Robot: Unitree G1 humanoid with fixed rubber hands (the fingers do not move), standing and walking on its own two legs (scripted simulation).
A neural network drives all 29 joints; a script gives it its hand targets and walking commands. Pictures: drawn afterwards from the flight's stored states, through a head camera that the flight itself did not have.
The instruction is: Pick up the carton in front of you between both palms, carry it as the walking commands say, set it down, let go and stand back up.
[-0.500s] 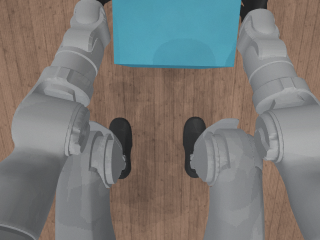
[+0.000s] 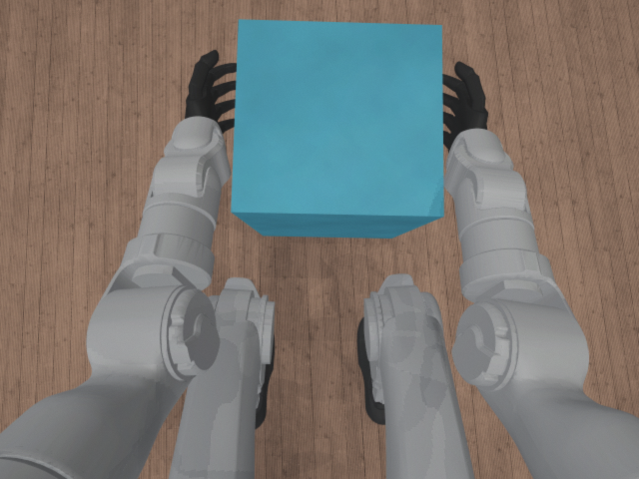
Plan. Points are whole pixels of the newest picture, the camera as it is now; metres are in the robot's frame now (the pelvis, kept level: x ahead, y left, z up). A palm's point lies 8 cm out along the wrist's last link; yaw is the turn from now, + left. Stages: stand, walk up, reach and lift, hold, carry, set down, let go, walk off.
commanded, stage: reach and lift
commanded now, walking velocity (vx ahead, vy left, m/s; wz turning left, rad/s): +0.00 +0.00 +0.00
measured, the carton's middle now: (332, 154) +0.49 -0.03 -0.13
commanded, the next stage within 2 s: none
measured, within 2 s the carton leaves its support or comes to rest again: neither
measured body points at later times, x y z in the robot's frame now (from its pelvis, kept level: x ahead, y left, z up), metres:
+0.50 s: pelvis +0.03 +0.00 +0.13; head +0.24 -0.01 +0.53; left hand +0.49 +0.13 +0.08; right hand +0.47 -0.18 +0.07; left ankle +0.12 +0.12 -0.39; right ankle +0.12 -0.12 -0.39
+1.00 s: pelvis +0.08 +0.00 +0.27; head +0.17 -0.01 +0.71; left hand +0.45 +0.14 +0.24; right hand +0.43 -0.17 +0.23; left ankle +0.12 +0.12 -0.39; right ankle +0.12 -0.12 -0.39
